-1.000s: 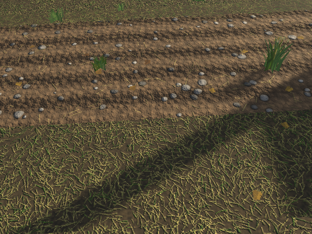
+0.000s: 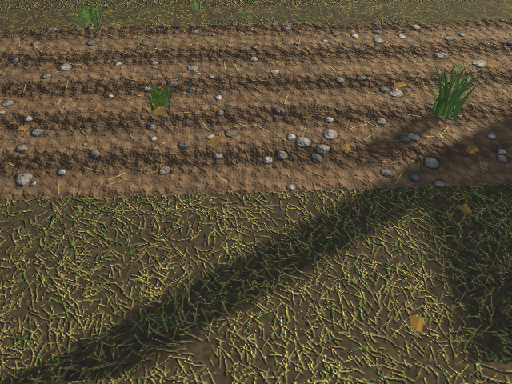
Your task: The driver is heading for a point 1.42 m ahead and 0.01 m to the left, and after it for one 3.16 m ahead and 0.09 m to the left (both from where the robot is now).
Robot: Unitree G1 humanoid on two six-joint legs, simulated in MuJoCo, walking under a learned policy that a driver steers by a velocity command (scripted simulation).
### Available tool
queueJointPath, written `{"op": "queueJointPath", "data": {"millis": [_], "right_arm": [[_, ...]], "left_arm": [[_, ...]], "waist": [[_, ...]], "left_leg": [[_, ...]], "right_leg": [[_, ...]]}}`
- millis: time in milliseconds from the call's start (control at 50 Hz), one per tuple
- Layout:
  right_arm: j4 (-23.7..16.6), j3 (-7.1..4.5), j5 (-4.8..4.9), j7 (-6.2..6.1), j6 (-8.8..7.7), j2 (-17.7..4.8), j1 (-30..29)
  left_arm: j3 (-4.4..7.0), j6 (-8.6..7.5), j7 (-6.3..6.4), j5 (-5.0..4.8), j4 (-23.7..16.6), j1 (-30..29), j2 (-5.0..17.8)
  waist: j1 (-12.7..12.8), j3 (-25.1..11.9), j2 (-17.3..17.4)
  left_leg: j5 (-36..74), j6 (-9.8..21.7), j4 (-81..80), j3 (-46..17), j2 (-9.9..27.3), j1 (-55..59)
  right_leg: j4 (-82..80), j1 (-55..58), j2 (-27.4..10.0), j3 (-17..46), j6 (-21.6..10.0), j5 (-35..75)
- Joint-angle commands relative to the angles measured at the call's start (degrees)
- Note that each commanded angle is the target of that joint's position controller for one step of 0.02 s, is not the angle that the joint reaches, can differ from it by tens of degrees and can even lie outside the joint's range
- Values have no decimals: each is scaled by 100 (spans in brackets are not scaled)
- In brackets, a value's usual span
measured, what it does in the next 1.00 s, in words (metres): stands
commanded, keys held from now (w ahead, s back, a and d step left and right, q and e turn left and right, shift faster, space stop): no key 0.98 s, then w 0.02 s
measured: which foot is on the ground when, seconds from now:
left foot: down 0.00-1.00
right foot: down 0.00-1.00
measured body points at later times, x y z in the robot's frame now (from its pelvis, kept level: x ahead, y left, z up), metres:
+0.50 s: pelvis +0.00 +0.01 +0.00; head +0.01 +0.01 +0.45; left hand -0.01 +0.24 -0.16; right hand -0.03 -0.20 -0.16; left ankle -0.03 +0.11 -0.74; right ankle +0.01 -0.13 -0.74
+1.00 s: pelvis +0.00 +0.02 +0.00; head +0.01 +0.02 +0.45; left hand -0.02 +0.25 -0.16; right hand -0.03 -0.20 -0.16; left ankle -0.03 +0.11 -0.74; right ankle +0.01 -0.13 -0.74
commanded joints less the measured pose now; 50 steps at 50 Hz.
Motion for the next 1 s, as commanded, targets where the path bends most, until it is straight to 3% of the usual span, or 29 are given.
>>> {"op": "queueJointPath", "data": {"millis": [20, 980, 1000], "right_arm": [[-50, -62, 1, -7, -24, -415, 500], [-205, -43, 16, 60, -49, -397, 658], [-167, -51, 20, 47, -37, -404, 745]], "left_arm": [[60, -30, 18, -1, -83, 277, 452], [7, -40, 67, -18, 75, 662, 417], [1, -30, 73, -16, 112, 735, 373]], "waist": [[1, 249, 52], [10, 240, 43], [1, 132, 110]], "left_leg": [[669, -17, -661, -157, 139, -497], [1028, 145, -742, -278, 155, -492], [407, 187, -823, -292, 140, -437]], "right_leg": [[-421, 98, -61, 11, -88, 869], [-360, 83, -164, -6, 40, 983], [-272, 87, -68, -130, 36, 522]]}}
Next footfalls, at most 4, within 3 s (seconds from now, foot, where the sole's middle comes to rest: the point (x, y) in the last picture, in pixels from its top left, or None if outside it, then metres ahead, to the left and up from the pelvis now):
1.32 right None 0.15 -0.15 -0.77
1.80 left None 0.44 0.08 -0.77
2.42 right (346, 307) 0.81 -0.25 -0.92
2.92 left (273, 228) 1.12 -0.03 -0.92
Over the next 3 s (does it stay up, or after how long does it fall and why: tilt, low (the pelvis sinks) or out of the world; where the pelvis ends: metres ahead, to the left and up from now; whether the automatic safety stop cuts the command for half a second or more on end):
stays up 1.00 -0.11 -0.16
